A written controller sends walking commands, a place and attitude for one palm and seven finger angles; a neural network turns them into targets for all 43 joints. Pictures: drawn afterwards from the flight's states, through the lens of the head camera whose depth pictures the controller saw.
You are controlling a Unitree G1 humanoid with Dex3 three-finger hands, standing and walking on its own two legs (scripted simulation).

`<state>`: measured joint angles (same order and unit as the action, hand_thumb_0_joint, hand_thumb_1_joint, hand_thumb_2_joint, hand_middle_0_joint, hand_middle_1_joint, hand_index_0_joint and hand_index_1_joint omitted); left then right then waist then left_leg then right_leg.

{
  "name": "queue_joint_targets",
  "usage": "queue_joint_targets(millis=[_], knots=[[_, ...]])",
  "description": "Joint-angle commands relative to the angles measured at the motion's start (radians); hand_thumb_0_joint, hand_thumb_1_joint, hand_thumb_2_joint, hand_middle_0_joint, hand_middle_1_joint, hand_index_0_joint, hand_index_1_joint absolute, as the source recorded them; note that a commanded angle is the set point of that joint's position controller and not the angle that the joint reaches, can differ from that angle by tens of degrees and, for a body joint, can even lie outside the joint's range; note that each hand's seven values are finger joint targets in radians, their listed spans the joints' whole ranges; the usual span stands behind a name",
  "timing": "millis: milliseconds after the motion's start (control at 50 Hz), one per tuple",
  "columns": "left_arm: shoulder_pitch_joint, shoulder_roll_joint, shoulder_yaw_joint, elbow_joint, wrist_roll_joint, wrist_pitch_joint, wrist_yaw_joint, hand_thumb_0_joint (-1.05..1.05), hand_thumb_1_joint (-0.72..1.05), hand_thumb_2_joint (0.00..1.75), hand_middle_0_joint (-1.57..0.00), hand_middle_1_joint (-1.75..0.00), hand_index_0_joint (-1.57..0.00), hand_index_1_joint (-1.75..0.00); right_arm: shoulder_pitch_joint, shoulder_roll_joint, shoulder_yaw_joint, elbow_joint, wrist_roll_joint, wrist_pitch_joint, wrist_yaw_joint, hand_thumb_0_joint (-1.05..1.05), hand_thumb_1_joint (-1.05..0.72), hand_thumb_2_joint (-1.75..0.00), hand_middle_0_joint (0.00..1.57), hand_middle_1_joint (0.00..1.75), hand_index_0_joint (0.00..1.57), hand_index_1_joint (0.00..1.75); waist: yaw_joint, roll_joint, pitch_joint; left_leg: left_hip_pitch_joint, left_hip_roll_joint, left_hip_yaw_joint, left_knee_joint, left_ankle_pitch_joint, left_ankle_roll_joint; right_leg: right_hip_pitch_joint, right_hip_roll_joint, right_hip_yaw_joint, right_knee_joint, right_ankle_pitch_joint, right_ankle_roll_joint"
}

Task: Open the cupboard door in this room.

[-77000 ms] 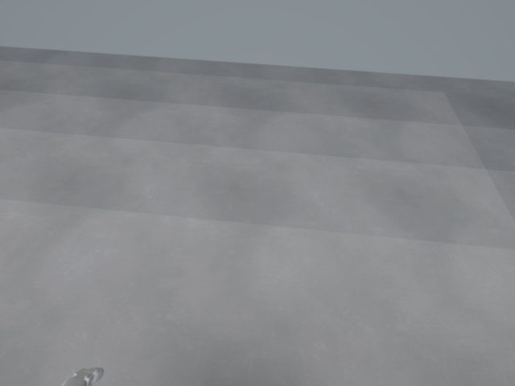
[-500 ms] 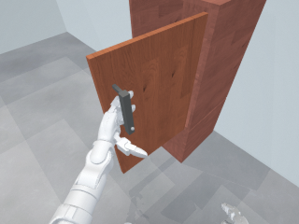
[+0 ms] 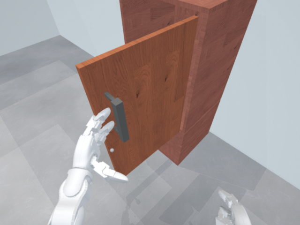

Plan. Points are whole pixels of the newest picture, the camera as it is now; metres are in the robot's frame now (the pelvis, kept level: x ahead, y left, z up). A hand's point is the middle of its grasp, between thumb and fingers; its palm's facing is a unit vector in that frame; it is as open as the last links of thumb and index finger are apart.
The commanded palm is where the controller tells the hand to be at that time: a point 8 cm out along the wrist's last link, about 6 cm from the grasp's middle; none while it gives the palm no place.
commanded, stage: slide the hand sideways off the handle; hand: left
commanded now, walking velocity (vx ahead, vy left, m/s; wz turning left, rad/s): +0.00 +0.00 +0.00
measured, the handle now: (116, 118) +0.37 +0.12 +0.09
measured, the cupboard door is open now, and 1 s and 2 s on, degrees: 87 87 87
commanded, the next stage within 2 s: draw the hand back to the body in 0.46 s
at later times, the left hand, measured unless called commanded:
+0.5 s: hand (90, 166) +0.24 +0.16 +0.08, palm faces +0.02 -1.00 -0.04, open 16.3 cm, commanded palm +0.22 +0.21 +0.09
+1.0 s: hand (68, 168) +0.21 +0.19 +0.11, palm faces +0.05 -1.00 -0.06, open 16.3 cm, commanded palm +0.19 +0.25 +0.13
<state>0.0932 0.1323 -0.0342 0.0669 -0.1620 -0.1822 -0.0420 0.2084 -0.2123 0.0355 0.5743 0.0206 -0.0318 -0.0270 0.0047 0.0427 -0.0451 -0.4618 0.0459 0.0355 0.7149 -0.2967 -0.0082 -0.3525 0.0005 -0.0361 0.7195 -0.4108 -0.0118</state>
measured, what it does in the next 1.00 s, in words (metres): stands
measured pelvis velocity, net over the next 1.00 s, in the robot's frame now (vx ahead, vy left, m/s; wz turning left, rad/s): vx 0.01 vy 0.00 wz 0.04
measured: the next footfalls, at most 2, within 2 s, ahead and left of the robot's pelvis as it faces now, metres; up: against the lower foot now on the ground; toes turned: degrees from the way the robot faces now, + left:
none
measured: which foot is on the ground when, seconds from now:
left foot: down 0.00-1.00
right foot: down 0.00-1.00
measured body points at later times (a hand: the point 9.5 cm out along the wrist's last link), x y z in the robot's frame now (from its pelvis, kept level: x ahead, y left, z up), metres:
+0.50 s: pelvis +0.01 -0.01 -0.01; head +0.02 -0.04 +0.44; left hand +0.23 +0.21 +0.09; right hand +0.20 -0.24 -0.09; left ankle +0.04 +0.13 -0.72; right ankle -0.02 -0.11 -0.72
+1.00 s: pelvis +0.01 +0.00 +0.00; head +0.01 -0.02 +0.45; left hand +0.21 +0.25 +0.12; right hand +0.20 -0.22 -0.07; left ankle +0.04 +0.13 -0.72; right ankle -0.02 -0.11 -0.72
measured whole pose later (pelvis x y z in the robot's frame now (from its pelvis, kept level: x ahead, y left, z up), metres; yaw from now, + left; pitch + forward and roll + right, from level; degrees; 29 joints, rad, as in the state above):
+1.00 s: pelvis +0.01 +0.00 +0.00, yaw +2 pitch +2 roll -1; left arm 0.38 0.25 0.18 -0.23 -0.31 -0.11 -0.24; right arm 0.25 -0.25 0.04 0.56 0.05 -0.17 -0.08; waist 0.04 0.07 -0.07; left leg -0.45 0.04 0.00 0.74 -0.32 -0.01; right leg -0.31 0.00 -0.07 0.71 -0.43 -0.01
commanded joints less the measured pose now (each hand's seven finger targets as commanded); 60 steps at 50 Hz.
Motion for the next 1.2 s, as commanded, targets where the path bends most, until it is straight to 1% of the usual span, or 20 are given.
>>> queue_joint_targets(millis=[0,60,140,200,240,340,380,500,540,600,640,740,780,860,940,1040,1060,1080,1100,1180], knots=[[-0.11,0.106,0.14,-0.249,-0.036,-0.071,-0.01,0.0,-0.5,0.3,-0.15,-0.3,-0.15,-0.3,-0.102,-0.1,-0.044,-0.167,0.0,-0.064,-0.012,0.0,-0.9,-0.9,0.2,0.3,0.2,0.3,0.016,-0.071,-0.177,0.163,-0.048,-0.015,-0.075,0.132,0.027,-0.021,0.023,-0.001,-0.127,0.309,0.009],[-0.109,0.116,0.142,-0.3,-0.041,-0.079,-0.033,0.0,-0.5,0.3,-0.15,-0.3,-0.15,-0.3,-0.101,-0.103,-0.047,-0.171,0.0,-0.073,-0.016,0.0,-0.9,-0.9,0.2,0.3,0.2,0.3,0.01,-0.036,-0.194,0.178,-0.051,-0.017,-0.062,0.152,0.027,-0.032,0.024,-0.002,-0.113,0.338,0.008],[-0.015,0.138,0.175,-0.313,-0.066,-0.082,-0.065,0.0,-0.5,0.3,-0.15,-0.3,-0.15,-0.3,-0.09,-0.109,-0.05,-0.178,0.001,-0.087,-0.019,0.0,-0.9,-0.9,0.2,0.3,0.2,0.3,0.015,-0.063,-0.194,0.163,-0.052,-0.023,-0.049,0.162,0.028,-0.025,0.022,0.0,-0.105,0.371,0.013],[0.023,0.156,0.189,-0.333,-0.073,-0.084,-0.09,0.0,-0.5,0.3,-0.15,-0.3,-0.15,-0.3,-0.092,-0.111,-0.05,-0.183,0.004,-0.093,-0.024,0.0,-0.9,-0.9,0.2,0.3,0.2,0.3,0.014,-0.04,-0.179,0.147,-0.056,-0.02,-0.039,0.161,0.029,-0.028,0.017,0.009,-0.103,0.382,0.016],[-0.002,0.151,0.171,-0.36,-0.076,-0.091,-0.107,0.0,-0.5,0.3,-0.15,-0.3,-0.15,-0.3,-0.088,-0.115,-0.05,-0.185,0.004,-0.101,-0.027,0.0,-0.9,-0.9,0.2,0.3,0.2,0.3,0.001,-0.037,-0.175,0.149,-0.057,-0.024,-0.03,0.159,0.03,-0.046,0.016,0.008,-0.097,0.383,0.018],[0.055,0.155,0.171,-0.375,-0.101,-0.103,-0.152,0.0,-0.5,0.3,-0.15,-0.3,-0.15,-0.3,-0.078,-0.123,-0.051,-0.189,0.008,-0.125,-0.035,0.0,-0.9,-0.9,0.2,0.3,0.2,0.3,-0.002,-0.053,-0.172,0.134,-0.058,-0.034,-0.016,0.144,0.031,-0.062,0.015,0.009,-0.09,0.364,0.02],[0.079,0.202,0.221,-0.355,-0.112,-0.099,-0.16,0.0,-0.5,0.3,-0.15,-0.3,-0.15,-0.3,-0.069,-0.131,-0.052,-0.184,0.008,-0.13,-0.041,0.0,-0.9,-0.9,0.2,0.3,0.2,0.3,0.001,-0.083,-0.157,0.106,-0.058,-0.037,-0.006,0.121,0.032,-0.063,0.012,0.024,-0.102,0.339,0.025],[-0.018,0.174,0.189,-0.339,-0.118,-0.097,-0.168,0.0,-0.5,0.3,-0.15,-0.3,-0.15,-0.3,-0.079,-0.129,-0.048,-0.173,0.011,-0.157,-0.051,0.0,-0.9,-0.9,0.2,0.3,0.2,0.3,-0.011,-0.059,-0.146,0.101,-0.058,-0.046,0.0,0.075,0.031,-0.106,0.008,0.031,-0.111,0.24,0.022],[-0.033,0.196,0.208,-0.337,-0.113,-0.095,-0.164,0.0,-0.5,0.3,-0.15,-0.3,-0.15,-0.3,-0.072,-0.131,-0.049,-0.165,0.01,-0.163,-0.053,0.0,-0.9,-0.9,0.2,0.3,0.2,0.3,-0.005,-0.045,-0.17,0.111,-0.057,-0.049,-0.005,0.085,0.031,-0.1,0.01,0.021,-0.101,0.241,0.016],[0.038,0.224,0.248,-0.378,-0.117,-0.085,-0.157,0.0,-0.5,0.3,-0.15,-0.3,-0.15,-0.3,-0.079,-0.126,-0.047,-0.178,0.01,-0.17,-0.049,0.0,-0.9,-0.9,0.2,0.3,0.2,0.3,0.028,-0.021,-0.223,0.13,-0.056,-0.045,-0.02,0.132,0.031,-0.04,0.008,0.017,-0.091,0.299,0.013],[0.101,0.221,0.255,-0.402,-0.123,-0.073,-0.156,0.0,-0.5,0.3,-0.15,-0.3,-0.15,-0.3,-0.079,-0.122,-0.043,-0.189,0.014,-0.172,-0.046,0.0,-0.9,-0.9,0.2,0.3,0.2,0.3,0.036,-0.02,-0.21,0.139,-0.054,-0.041,-0.031,0.157,0.03,-0.026,0.013,0.003,-0.086,0.342,0.012],[0.172,0.213,0.261,-0.461,-0.137,-0.03,-0.156,0.0,-0.5,0.3,-0.15,-0.3,-0.15,-0.3,-0.078,-0.122,-0.04,-0.203,0.019,-0.178,-0.045,0.0,-0.9,-0.9,0.2,0.3,0.2,0.3,0.036,-0.026,-0.171,0.148,-0.052,-0.039,-0.052,0.147,0.029,-0.029,0.021,-0.012,-0.105,0.331,0.015],[0.178,0.245,0.294,-0.453,-0.144,-0.013,-0.159,0.0,-0.5,0.3,-0.15,-0.3,-0.15,-0.3,-0.077,-0.128,-0.039,-0.196,0.019,-0.178,-0.051,0.0,-0.9,-0.9,0.2,0.3,0.2,0.3,0.03,-0.064,-0.142,0.136,-0.051,-0.039,-0.049,0.138,0.031,-0.027,0.021,-0.004,-0.124,0.322,0.018],[0.157,0.233,0.285,-0.517,-0.157,-0.006,-0.182,0.0,-0.5,0.3,-0.15,-0.3,-0.15,-0.3,-0.078,-0.128,-0.036,-0.198,0.023,-0.192,-0.057,0.0,-0.9,-0.9,0.2,0.3,0.2,0.3,0.023,-0.006,-0.138,0.17,-0.053,-0.045,-0.059,0.141,0.029,-0.04,0.023,-0.013,-0.127,0.312,0.014],[0.155,0.249,0.294,-0.547,-0.17,0.006,-0.205,0.0,-0.5,0.3,-0.15,-0.3,-0.15,-0.3,-0.076,-0.133,-0.033,-0.191,0.025,-0.209,-0.065,0.0,-0.9,-0.9,0.2,0.3,0.2,0.3,0.02,-0.008,-0.133,0.185,-0.051,-0.054,-0.071,0.124,0.031,-0.044,0.025,-0.019,-0.143,0.281,0.014],[0.159,0.291,0.354,-0.54,-0.189,0.042,-0.229,0.0,-0.32,0.37,-0.16,-0.3,-0.16,-0.3,-0.087,-0.134,-0.029,-0.18,0.028,-0.22,-0.074,0.0,-0.9,-0.9,0.2,0.3,0.2,0.3,0.034,0.003,-0.122,0.196,-0.051,-0.058,-0.09,0.123,0.028,-0.021,0.024,-0.02,-0.163,0.274,0.011],[0.075,0.413,0.375,-0.63,-0.031,0.023,-0.071,0.0,-0.29,0.39,-0.16,-0.3,-0.16,-0.3,-0.123,-0.122,-0.031,-0.172,0.007,-0.208,-0.093,0.0,-0.9,-0.9,0.2,0.3,0.2,0.3,0.056,-0.012,-0.083,0.218,-0.05,-0.028,-0.123,0.109,0.032,-0.021,0.005,0.034,-0.265,0.244,0.004],[0.15,0.343,0.35,-0.574,-0.014,0.034,-0.002,0.0,-0.26,0.4,-0.16,-0.3,-0.16,-0.3,-0.115,-0.11,-0.026,-0.156,-0.004,-0.206,-0.099,0.0,-0.9,-0.9,0.2,0.3,0.2,0.3,0.038,-0.049,-0.013,0.226,-0.047,-0.025,-0.133,0.08,0.03,-0.041,0.0,0.03,-0.31,0.18,0.005],[0.192,0.277,0.286,-0.568,0.014,0.044,0.036,0.0,-0.22,0.42,-0.16,-0.3,-0.16,-0.3,-0.118,-0.108,-0.02,-0.15,-0.006,-0.194,-0.098,0.0,-0.9,-0.9,0.2,0.3,0.2,0.3,0.033,-0.028,0.002,0.249,-0.043,-0.026,-0.154,0.062,0.031,-0.028,-0.005,0.021,-0.312,0.152,0.007],[0.22,0.302,0.293,-0.588,0.076,0.047,0.125,0.0,-0.08,0.48,-0.16,-0.3,-0.16,-0.3,-0.133,-0.115,-0.021,-0.134,-0.018,-0.165,-0.095,0.0,-0.9,-0.9,0.2,0.3,0.2,0.3,0.04,-0.001,-0.017,0.323,-0.031,-0.025,-0.233,0.08,0.032,0.049,-0.001,0.006,-0.352,0.156,0.005]])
